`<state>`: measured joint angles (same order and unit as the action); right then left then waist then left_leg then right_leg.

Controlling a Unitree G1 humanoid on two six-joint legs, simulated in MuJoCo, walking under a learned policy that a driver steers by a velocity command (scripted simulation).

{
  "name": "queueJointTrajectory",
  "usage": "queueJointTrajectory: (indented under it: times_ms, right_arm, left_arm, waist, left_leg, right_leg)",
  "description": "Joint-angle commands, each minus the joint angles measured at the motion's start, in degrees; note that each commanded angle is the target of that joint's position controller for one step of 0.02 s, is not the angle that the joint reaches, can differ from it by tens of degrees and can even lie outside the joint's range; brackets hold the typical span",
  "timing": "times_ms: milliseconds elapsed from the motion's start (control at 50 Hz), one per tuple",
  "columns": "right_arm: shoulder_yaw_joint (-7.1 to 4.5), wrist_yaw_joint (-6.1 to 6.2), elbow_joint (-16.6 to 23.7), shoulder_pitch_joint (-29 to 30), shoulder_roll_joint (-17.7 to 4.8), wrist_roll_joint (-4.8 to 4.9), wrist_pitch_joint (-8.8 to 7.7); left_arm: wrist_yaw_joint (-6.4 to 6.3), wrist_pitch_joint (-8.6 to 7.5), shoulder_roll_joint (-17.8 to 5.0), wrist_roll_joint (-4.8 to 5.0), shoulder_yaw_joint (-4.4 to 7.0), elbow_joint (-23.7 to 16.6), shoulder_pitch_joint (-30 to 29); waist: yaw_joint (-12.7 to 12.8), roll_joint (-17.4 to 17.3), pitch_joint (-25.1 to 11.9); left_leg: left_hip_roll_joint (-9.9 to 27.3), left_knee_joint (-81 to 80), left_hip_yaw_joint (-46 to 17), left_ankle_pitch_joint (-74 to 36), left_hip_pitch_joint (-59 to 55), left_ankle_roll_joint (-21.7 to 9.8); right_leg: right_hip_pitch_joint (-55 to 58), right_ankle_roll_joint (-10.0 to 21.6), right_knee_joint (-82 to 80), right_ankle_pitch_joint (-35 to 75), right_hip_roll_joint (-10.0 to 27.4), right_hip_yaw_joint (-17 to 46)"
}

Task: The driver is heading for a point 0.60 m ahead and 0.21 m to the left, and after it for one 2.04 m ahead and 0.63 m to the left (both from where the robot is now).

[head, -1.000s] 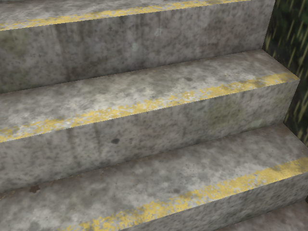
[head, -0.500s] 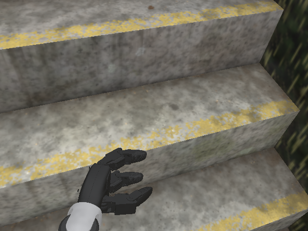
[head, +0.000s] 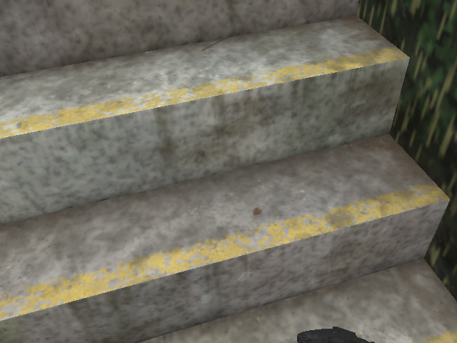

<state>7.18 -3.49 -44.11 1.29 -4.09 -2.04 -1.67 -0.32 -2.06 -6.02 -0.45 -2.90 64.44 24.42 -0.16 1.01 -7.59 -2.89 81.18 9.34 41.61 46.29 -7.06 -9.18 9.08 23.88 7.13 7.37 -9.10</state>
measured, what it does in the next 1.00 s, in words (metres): climbs, turning left: right foot 0.21 m higher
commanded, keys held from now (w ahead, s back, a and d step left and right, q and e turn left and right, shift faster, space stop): w+q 0.98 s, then q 0.02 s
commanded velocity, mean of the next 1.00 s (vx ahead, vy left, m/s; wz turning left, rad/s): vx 0.50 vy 0.00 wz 0.50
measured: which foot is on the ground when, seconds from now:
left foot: down 0.00-0.52, up 0.54-1.00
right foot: up 0.00-0.48, down 0.50-1.00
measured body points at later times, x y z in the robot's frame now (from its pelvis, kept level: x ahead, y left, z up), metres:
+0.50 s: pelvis +0.23 -0.05 +0.18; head +0.25 -0.01 +0.62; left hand +0.50 +0.10 +0.16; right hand +0.13 -0.23 +0.05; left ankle +0.05 +0.07 -0.57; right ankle +0.41 -0.14 -0.39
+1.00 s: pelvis +0.44 +0.04 +0.37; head +0.46 +0.04 +0.82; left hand +0.28 +0.18 +0.22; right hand +0.71 +0.09 +0.31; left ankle +0.52 +0.24 -0.09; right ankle +0.41 -0.15 -0.38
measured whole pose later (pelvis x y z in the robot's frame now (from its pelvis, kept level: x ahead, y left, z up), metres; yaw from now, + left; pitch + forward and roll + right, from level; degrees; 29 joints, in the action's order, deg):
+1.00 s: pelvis +0.44 +0.04 +0.37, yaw +31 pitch +3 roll +2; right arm 8.2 -1.4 -33.8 2.3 -0.7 3.8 0.7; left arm -1.4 -2.4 -5.6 -0.9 -0.4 60.0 25.4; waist 3.7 0.9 -2.0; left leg 10.7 104.7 6.2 12.0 78.7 -5.4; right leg 2.7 -5.0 11.1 -12.9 11.7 -20.5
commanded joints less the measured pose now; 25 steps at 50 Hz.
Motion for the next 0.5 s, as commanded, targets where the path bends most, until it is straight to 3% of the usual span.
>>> queueJointTrajectory:
  times_ms: [20,40,60,80,100,120,140,160,200,220,240,260,300,320,360,380,400,420,440,460,480,500]
  right_arm:
    - [-8.08,2.98,-6.5,-21.0,-18.1,-3.22,2.52]
    - [-5.85,3.76,-7.2,-17.8,-11.0,-3.13,1.18]
    - [-3.97,3.45,-9.3,-16.4,-4.4,-1.83,0.04]
    - [-3.48,2.67,-11.4,-16.7,-1.3,-0.46,-0.8]
    - [-2.82,1.34,-14.9,-19.0,2.4,0.33,-0.89]
    - [-2.5,0.81,-15.6,-18.6,3.8,0.16,-1.01]
    - [-2.42,0.6,-15.4,-17.9,3.7,-0.16,-0.91]
    - [-2.92,0.34,-15.0,-17.9,1.6,-0.7,-1.12]
    - [-3.38,0.8,-13.9,-17.3,-1.6,-0.15,-1.92]
    - [-3.81,1.18,-15.1,-20.6,-2.9,-0.13,-1.74]
    - [-3.85,1.38,-16.0,-24.6,-3.2,-0.61,-1.74]
    - [-4.15,1.53,-17.0,-28.9,-4.2,-0.26,-1.82]
    - [-4.46,2.29,-18.2,-36.4,-3.6,-0.39,-1.46]
    - [-4.57,2.84,-18.2,-39.1,-2.7,-0.11,-1.17]
    - [-5.04,3.88,-17.5,-41.6,-2.3,1.38,-0.42]
    - [-5.11,4.42,-18.3,-44.2,-1.2,2.41,-0.28]
    - [-5.46,5.15,-18.5,-44.3,-2.3,2.45,-0.17]
    - [-7.04,6.53,-15.8,-39.8,-6.0,4.68,0.42]
    - [-7.22,7.32,-17.0,-38.6,-7.6,4.52,0.23]
    - [-7.29,6.35,-18.1,-41.7,-10.0,2.6,-1.85]
    - [-9.01,5.88,-17.9,-36.2,-14.6,1.29,-2.6]
    - [-11.09,5.56,-13.3,-24.8,-20.1,1.34,-4.57]
  left_arm:
    - [2.88,-2.32,-5.2,0.24,2.33,-11.0,-18.6]
    - [4.93,-3.1,-1.8,-0.16,1.49,-17.4,-24.7]
    - [5.93,-4.13,0.1,-0.47,0.49,-22.2,-24.9]
    - [5.64,-5.14,0.5,-1.32,0.11,-24.1,-23.0]
    - [5.68,-5.66,2.4,-2.1,-0.8,-22.9,-18.8]
    - [5.77,-6.0,3.7,-1.72,-1.78,-22.6,-16.4]
    - [5.65,-6.04,3.6,-1.16,-2.38,-22.1,-14.5]
    - [5.03,-5.76,2.2,-0.93,-2.65,-21.8,-15.1]
    - [3.89,-4.99,-0.4,-1.52,-3.0,-23.0,-16.9]
    - [2.95,-4.81,0.8,-2.03,-3.49,-23.8,-21.6]
    - [2.73,-4.67,1.1,-1.69,-3.49,-23.1,-20.4]
    - [2.38,-4.77,1.8,-1.26,-3.72,-24.5,-23.7]
    - [2.68,-5.4,2.9,0.49,-4.16,-28.0,-30.2]
    - [2.81,-5.74,2.8,0.93,-4.18,-29.1,-32.9]
    - [2.8,-6.59,3.6,0.71,-5.0,-33.5,-40.6]
    - [2.5,-6.79,5.9,0.36,-5.89,-37.8,-48.4]
    - [2.48,-6.53,6.2,0.19,-6.19,-40.4,-50.9]
    - [3.04,-6.4,7.8,-1.61,-8.15,-44.5,-55.7]
    - [2.4,-6.07,6.6,-1.16,-7.01,-44.5,-49.9]
    - [1.5,-5.99,-0.5,0.53,-2.33,-41.9,-40.0]
    - [1.21,-5.78,-8.6,0.16,2.14,-36.0,-22.4]
    - [0.58,-5.34,-18.8,-1.39,5.9,-30.3,-3.7]
  waist:
    - [-11.5,-14.6,-1.7]
    - [-7.5,-10.3,4.8]
    - [-2.2,-8.7,9.0]
    - [1.0,-4.9,10.8]
    - [3.5,-1.2,9.3]
    - [5.3,-0.3,10.5]
    - [6.3,-0.1,11.0]
    - [6.0,1.2,10.7]
    - [6.7,0.8,10.0]
    - [4.6,-0.1,9.1]
    - [3.3,-1.4,7.3]
    - [0.7,-4.3,7.5]
    - [-3.5,-7.0,9.0]
    - [-5.1,-6.1,9.1]
    - [-6.9,-5.4,10.1]
    - [-8.9,-8.2,12.1]
    - [-8.5,-8.9,12.8]
    - [-7.1,-9.2,12.2]
    - [-2.3,-13.5,4.9]
    - [2.1,-19.6,-4.4]
    - [10.5,-26.4,-12.0]
    - [18.1,-19.8,-20.6]
  left_leg:
    - [16.4,-70.0,-74.2,15.0,-26.5,-16.5]
    - [16.8,-67.2,-72.7,9.2,-21.4,-14.3]
    - [15.2,-60.4,-59.3,6.6,-16.1,-10.9]
    - [11.8,-55.4,-48.6,0.8,-16.2,-7.1]
    - [9.0,-53.6,-40.4,-7.5,-19.2,-4.1]
    - [7.9,-53.9,-35.2,-14.0,-19.2,-3.0]
    - [7.3,-54.8,-31.3,-19.3,-19.6,-3.1]
    - [7.2,-55.6,-27.0,-24.8,-20.1,-2.5]
    - [7.2,-58.8,-24.0,-26.3,-14.1,-4.4]
    - [8.3,-60.4,-25.6,-27.6,-14.4,-6.0]
    - [8.9,-60.4,-26.8,-27.7,-17.0,-7.2]
    - [10.4,-62.0,-30.5,-27.7,-23.7,-8.2]
    - [13.7,-62.1,-35.9,-26.1,-39.8,-8.2]
    - [14.4,-61.4,-37.0,-25.7,-44.9,-7.8]
    - [14.1,-65.1,-37.2,-23.9,-44.6,-7.3]
    - [15.6,-69.8,-38.7,-25.8,-39.3,-8.2]
    - [16.3,-73.5,-37.4,-28.1,-37.8,-8.3]
    - [15.5,-83.7,-31.9,-38.1,-24.0,-7.5]
    - [12.9,-81.3,-26.2,-66.7,-19.8,-6.7]
    - [12.0,-72.8,-24.8,-104.6,-27.9,-7.0]
    - [12.9,-56.0,-22.8,-132.8,-37.3,-4.9]
    - [12.4,-40.6,-25.4,-127.9,-33.0,-5.4]
  right_leg:
    - [-30.7,2.7,65.7,-3.9,-9.7,14.1]
    - [-42.8,1.4,89.8,-7.9,-11.7,22.7]
    - [-50.9,2.0,99.3,-11.0,-10.9,22.4]
    - [-54.9,3.1,100.6,-9.2,-10.3,21.2]
    - [-56.9,3.7,101.2,-8.7,-10.6,21.0]
    - [-58.6,3.1,100.6,-10.5,-9.7,19.9]
    - [-59.8,2.0,99.5,-11.8,-9.4,18.9]
    - [-60.6,1.0,97.7,-10.7,-9.1,17.6]
    - [-57.5,-2.3,89.7,-6.1,-6.4,11.1]
    - [-58.3,-3.7,93.4,-5.3,-5.6,8.0]
    - [-59.7,-4.8,98.1,-5.0,-5.4,6.6]
    - [-66.7,-5.6,101.5,-8.0,-4.6,6.6]
    - [-82.5,-6.0,108.1,-15.4,-2.6,9.3]
    - [-86.8,-6.6,106.8,-17.2,-2.0,9.4]
    - [-85.5,-9.2,93.7,-17.1,-0.5,6.8]
    - [-82.3,-9.9,89.0,-20.2,-0.2,6.2]
    - [-78.2,-10.4,84.5,-19.2,0.4,4.5]
    - [-55.9,-8.3,64.6,-29.4,0.2,0.6]
    - [-30.9,-6.5,55.2,-32.3,-4.1,-3.1]
    - [-15.2,-5.3,52.5,-37.5,-11.0,-8.0]
    - [-8.4,-1.6,48.7,-38.2,-7.6,5.4]
    - [5.9,1.5,39.7,-44.4,-2.3,23.5]
Keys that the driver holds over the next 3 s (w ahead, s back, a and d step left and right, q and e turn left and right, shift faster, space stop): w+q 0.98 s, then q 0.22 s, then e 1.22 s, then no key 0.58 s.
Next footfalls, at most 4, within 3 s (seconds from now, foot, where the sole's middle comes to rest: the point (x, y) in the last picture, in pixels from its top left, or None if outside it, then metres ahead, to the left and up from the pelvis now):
0.50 right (315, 339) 0.45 -0.14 -0.42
1.06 left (115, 241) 0.56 0.27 -0.21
1.74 right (149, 96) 0.76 0.19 0.00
2.30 left None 0.68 0.49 0.00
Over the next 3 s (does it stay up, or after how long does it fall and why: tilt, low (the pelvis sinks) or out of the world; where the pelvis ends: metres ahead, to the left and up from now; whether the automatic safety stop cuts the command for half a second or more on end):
stays up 0.72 0.30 0.76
